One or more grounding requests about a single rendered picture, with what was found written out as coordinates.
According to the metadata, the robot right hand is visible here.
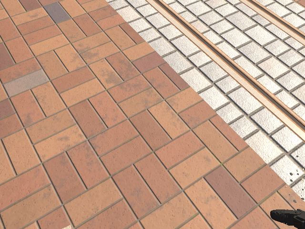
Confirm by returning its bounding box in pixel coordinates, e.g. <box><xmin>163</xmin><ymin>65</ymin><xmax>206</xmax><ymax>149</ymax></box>
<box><xmin>270</xmin><ymin>209</ymin><xmax>305</xmax><ymax>229</ymax></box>

